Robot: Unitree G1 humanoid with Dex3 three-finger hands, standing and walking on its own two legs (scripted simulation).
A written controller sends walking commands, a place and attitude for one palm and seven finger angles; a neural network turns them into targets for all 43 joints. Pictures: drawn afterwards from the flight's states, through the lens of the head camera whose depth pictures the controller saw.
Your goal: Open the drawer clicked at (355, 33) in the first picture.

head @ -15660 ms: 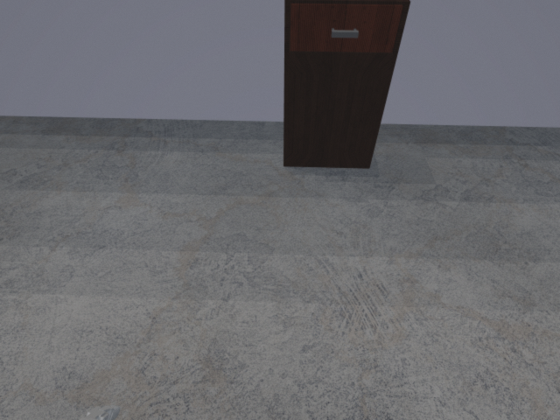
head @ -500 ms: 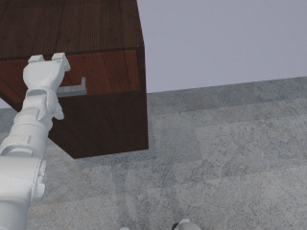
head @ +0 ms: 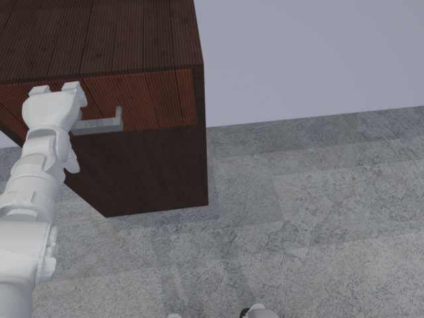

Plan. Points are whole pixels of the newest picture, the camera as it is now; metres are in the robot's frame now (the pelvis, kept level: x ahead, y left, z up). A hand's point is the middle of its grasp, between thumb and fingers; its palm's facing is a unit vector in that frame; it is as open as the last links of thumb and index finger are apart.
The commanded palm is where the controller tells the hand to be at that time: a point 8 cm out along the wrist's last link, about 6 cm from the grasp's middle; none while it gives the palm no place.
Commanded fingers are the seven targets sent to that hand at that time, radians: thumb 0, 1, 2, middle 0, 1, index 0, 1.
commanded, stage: move the hooked fingers above the handle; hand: left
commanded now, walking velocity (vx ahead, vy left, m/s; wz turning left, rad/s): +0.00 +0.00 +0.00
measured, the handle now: (98, 119) +0.53 +0.25 +0.00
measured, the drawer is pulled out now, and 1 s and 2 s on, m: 0.00 0.00 0.00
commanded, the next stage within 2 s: lower the fingers behind the handle in 0.90 s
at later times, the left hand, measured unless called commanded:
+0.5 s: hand (69, 132) +0.46 +0.27 +0.04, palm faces -0.11 +0.02 -0.99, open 13.8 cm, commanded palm +0.46 +0.25 +0.11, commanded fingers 0.00 -0.50 0.30 -0.30 -1.20 -0.30 -1.20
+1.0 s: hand (69, 131) +0.47 +0.27 +0.05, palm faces -0.08 +0.01 -1.00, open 13.8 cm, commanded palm +0.46 +0.26 +0.10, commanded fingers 0.00 -0.50 0.30 -0.30 -1.20 -0.30 -1.20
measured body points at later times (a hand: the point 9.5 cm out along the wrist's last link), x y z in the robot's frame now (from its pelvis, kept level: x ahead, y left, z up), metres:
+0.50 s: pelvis -0.01 +0.00 +0.00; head +0.09 -0.02 +0.44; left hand +0.46 +0.27 +0.10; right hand +0.01 -0.27 -0.14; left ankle -0.04 +0.10 -0.71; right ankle +0.00 -0.14 -0.71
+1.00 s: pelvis -0.01 +0.00 +0.00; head +0.09 -0.02 +0.44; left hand +0.46 +0.27 +0.10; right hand +0.01 -0.27 -0.13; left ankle -0.04 +0.10 -0.71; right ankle +0.00 -0.14 -0.71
